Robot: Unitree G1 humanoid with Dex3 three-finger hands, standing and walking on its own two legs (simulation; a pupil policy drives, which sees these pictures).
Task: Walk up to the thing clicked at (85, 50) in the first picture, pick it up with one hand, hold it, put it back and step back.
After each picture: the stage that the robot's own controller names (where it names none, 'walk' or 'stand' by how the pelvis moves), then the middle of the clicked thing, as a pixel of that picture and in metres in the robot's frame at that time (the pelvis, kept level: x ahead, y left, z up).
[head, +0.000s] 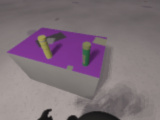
stand; (86, 55) +0.59 +0.06 -0.01
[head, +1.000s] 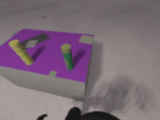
walk; (68, 58) +0.48 +0.21 +0.02
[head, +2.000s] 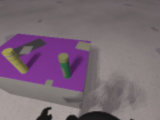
stand; (65, 67) +0.42 +0.21 -0.01
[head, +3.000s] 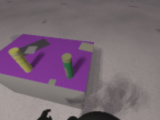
stand; (68, 67) +0.43 +0.19 -0.01
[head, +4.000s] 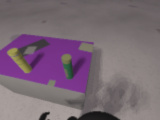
stand; (68, 68) +0.42 +0.19 -0.01
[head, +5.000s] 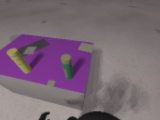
stand; (67, 68) +0.42 +0.20 -0.01
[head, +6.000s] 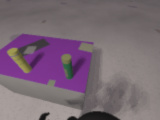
stand; (68, 68) +0.42 +0.19 -0.01
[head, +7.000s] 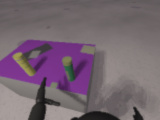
rise first; (69, 70) +0.41 +0.20 -0.01
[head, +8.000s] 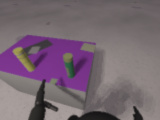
go down; (69, 67) +0.43 +0.20 -0.01
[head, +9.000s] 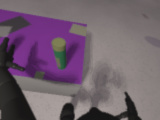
go down; (60, 56) +0.44 +0.18 +0.05
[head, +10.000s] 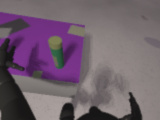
go down; (57, 55) +0.45 +0.20 +0.06
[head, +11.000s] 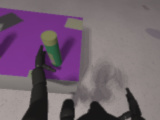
close in; (54, 52) +0.44 +0.21 +0.09
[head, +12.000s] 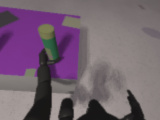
close; (51, 47) +0.47 +0.21 +0.10
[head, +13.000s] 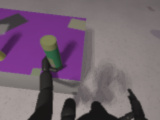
lift; (54, 56) +0.41 +0.21 +0.09
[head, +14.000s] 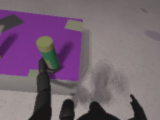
lift; (51, 57) +0.40 +0.22 +0.09
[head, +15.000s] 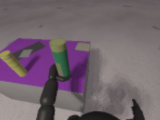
hold; (62, 62) +0.32 +0.16 +0.20
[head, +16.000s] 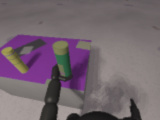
hold; (64, 63) +0.33 +0.16 +0.17
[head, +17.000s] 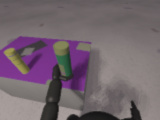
crouch; (65, 63) +0.32 +0.16 +0.18
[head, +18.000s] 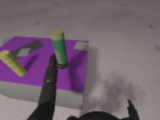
crouch; (60, 51) +0.42 +0.19 +0.18
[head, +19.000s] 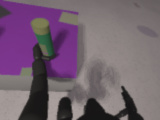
lower; (46, 43) +0.49 +0.22 +0.10
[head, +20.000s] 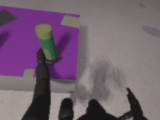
lower; (49, 47) +0.47 +0.22 +0.10
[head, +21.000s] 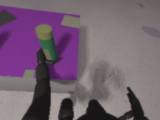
lower; (49, 48) +0.46 +0.22 +0.10
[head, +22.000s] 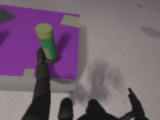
lower; (49, 47) +0.47 +0.21 +0.10
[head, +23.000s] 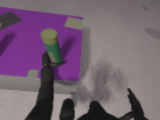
open; (54, 51) +0.45 +0.20 +0.10
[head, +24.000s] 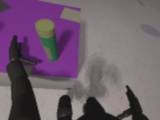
sink last; (50, 45) +0.45 +0.21 +0.10
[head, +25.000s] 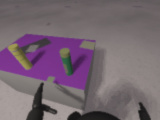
sink last; (67, 63) +0.44 +0.21 +0.05
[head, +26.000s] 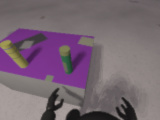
stand; (67, 61) +0.44 +0.20 +0.05
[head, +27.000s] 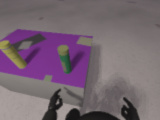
stand; (65, 61) +0.44 +0.21 +0.06
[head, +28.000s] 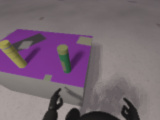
stand; (65, 60) +0.44 +0.21 +0.06
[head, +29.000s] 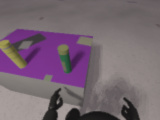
stand; (65, 60) +0.44 +0.21 +0.06
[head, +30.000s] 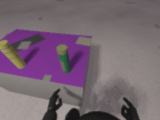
stand; (64, 60) +0.44 +0.21 +0.06
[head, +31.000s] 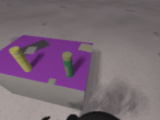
stand; (68, 66) +0.45 +0.20 +0.00
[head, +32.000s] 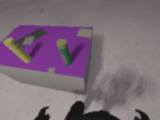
walk; (65, 54) +0.50 +0.23 +0.02
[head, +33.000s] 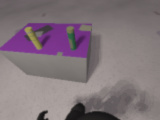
walk; (72, 39) +0.75 +0.23 +0.00
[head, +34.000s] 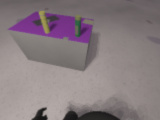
stand; (78, 26) +1.01 +0.20 +0.01
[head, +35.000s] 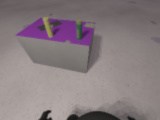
stand; (79, 30) +1.02 +0.20 -0.01
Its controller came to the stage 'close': yes
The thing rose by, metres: 0.20
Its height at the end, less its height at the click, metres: +0.00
